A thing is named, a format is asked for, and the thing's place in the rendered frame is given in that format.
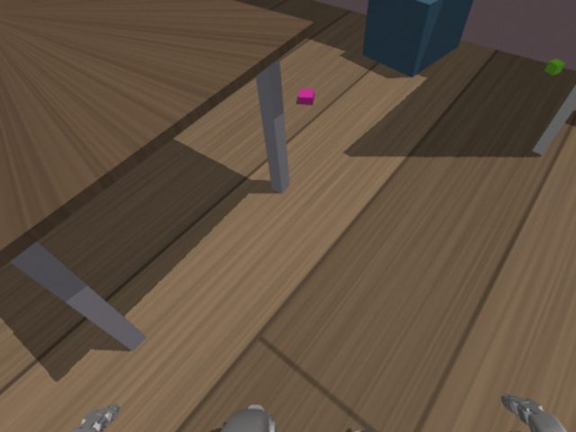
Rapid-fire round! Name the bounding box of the left robot hand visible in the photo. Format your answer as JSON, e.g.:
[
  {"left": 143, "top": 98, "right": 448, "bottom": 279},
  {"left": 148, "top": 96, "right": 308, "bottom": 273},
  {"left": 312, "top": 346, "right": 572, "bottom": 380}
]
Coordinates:
[{"left": 71, "top": 404, "right": 120, "bottom": 432}]

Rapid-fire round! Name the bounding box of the table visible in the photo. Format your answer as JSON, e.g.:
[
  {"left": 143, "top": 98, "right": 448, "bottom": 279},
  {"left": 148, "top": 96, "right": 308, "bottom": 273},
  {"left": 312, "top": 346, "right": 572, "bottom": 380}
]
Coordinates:
[{"left": 0, "top": 0, "right": 314, "bottom": 351}]

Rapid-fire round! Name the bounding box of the right robot hand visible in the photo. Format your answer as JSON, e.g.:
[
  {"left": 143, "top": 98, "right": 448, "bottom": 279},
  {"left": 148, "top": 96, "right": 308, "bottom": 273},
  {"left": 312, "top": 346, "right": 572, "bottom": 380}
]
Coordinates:
[{"left": 501, "top": 394, "right": 567, "bottom": 432}]

